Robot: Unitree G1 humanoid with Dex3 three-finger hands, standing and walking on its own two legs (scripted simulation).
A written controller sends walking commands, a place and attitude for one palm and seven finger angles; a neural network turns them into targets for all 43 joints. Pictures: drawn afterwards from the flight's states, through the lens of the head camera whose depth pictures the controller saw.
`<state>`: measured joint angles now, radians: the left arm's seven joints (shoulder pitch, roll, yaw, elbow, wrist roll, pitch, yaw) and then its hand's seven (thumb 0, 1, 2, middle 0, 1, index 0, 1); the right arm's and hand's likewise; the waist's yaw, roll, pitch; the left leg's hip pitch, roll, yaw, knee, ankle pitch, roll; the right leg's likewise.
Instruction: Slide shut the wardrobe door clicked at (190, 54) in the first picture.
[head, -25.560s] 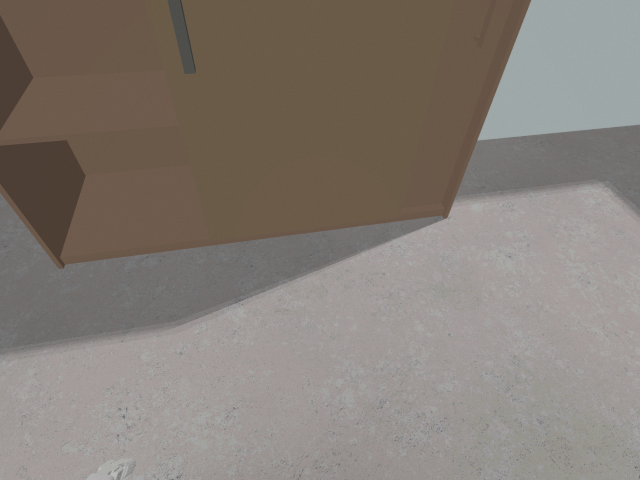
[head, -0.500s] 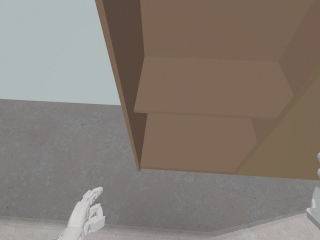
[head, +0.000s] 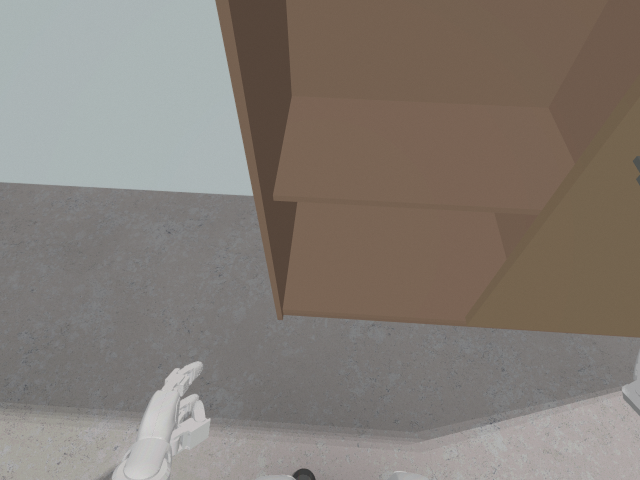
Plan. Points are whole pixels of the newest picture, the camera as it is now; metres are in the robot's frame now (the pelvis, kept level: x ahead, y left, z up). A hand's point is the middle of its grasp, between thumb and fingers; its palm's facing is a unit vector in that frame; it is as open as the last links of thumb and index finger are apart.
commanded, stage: step back with the hand held close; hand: right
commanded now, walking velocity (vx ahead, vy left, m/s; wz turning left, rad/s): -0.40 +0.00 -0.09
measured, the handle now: out of the picture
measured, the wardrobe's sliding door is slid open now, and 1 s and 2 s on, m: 0.61 0.61 0.61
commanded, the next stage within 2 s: stop stepping back and stand still in 0.40 s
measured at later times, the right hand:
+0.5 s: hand out of the picture +0.08 -0.21 +0.16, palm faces +0.31 +0.83 -0.46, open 7.4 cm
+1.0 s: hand out of the picture -0.04 -0.19 +0.17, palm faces +0.38 +0.81 -0.44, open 7.4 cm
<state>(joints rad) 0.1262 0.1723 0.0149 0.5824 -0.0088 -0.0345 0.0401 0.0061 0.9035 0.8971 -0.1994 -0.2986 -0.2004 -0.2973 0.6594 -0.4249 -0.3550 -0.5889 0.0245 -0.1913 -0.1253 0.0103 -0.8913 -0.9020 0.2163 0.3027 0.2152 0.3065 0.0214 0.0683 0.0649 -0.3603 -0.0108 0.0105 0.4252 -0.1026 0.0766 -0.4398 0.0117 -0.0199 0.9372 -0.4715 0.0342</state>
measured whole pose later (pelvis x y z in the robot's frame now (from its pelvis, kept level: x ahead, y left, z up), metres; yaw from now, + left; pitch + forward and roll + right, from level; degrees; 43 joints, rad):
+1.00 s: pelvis -0.23 +0.04 -0.01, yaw -1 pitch -1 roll -1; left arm 0.29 0.27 0.07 0.62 0.00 -0.12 0.05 0.01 0.91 0.90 -0.19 -0.30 -0.19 -0.30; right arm 0.59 -0.38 -0.34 -0.52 0.01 -0.27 -0.15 0.01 -0.89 -0.90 0.22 0.30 0.21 0.31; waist 0.02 0.04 0.00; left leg -0.27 -0.03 0.01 0.59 -0.35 0.02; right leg -0.19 0.02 -0.04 0.47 -0.25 -0.03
